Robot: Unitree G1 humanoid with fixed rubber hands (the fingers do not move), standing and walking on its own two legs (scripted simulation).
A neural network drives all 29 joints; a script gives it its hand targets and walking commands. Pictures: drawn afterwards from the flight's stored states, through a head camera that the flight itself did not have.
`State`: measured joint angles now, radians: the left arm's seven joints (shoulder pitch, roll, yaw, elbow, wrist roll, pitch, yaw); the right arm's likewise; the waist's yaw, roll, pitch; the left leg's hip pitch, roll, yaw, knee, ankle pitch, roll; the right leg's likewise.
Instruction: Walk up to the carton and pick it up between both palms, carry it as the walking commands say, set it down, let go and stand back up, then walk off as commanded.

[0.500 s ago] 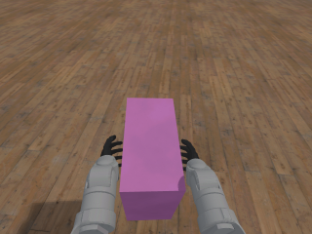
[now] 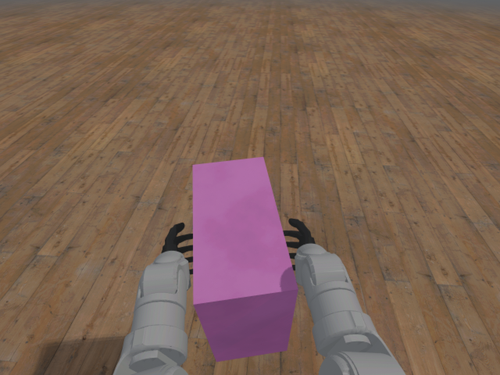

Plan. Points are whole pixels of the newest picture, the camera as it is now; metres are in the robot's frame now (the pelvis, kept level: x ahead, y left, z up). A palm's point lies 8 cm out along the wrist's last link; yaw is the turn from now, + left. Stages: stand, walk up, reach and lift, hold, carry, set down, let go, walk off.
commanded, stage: reach and lift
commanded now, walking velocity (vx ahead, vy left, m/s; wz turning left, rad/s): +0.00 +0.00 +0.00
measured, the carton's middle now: (240, 258) +0.37 +0.04 -0.01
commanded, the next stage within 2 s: hold in 1.68 s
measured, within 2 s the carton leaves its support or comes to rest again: neither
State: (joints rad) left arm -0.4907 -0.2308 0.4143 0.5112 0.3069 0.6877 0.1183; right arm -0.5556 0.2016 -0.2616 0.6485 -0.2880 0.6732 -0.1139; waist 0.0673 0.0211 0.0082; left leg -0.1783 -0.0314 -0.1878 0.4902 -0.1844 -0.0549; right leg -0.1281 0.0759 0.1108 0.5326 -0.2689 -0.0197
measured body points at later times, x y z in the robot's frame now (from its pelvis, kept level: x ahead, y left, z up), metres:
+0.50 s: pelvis +0.02 +0.04 +0.01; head -0.04 +0.04 +0.45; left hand +0.35 +0.15 +0.06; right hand +0.34 -0.09 +0.04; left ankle +0.07 +0.15 -0.73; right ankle +0.02 -0.11 -0.73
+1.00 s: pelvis +0.01 +0.02 +0.00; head -0.06 +0.01 +0.44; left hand +0.33 +0.12 +0.05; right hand +0.33 -0.11 +0.05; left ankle +0.07 +0.15 -0.73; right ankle +0.02 -0.11 -0.73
